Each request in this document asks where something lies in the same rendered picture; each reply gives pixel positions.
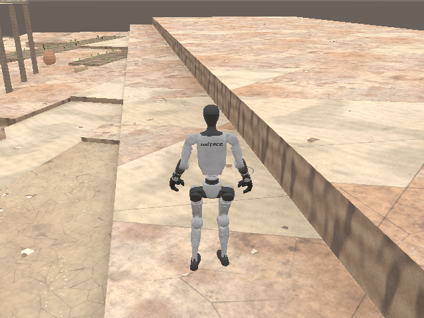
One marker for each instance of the right robot thigh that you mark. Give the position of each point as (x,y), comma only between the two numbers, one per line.
(227,195)

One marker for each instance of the robot right upper arm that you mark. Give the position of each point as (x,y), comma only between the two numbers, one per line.
(236,150)

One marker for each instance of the robot right hand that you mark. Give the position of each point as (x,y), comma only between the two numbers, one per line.
(243,183)

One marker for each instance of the robot left hand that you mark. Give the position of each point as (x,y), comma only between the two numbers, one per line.
(172,184)

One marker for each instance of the right robot forearm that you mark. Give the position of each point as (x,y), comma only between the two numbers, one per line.
(244,172)

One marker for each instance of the left robot forearm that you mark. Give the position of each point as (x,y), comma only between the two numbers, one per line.
(178,172)

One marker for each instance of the humanoid robot head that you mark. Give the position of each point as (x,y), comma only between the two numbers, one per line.
(211,116)

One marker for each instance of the robot left upper arm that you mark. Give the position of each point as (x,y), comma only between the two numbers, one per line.
(190,140)

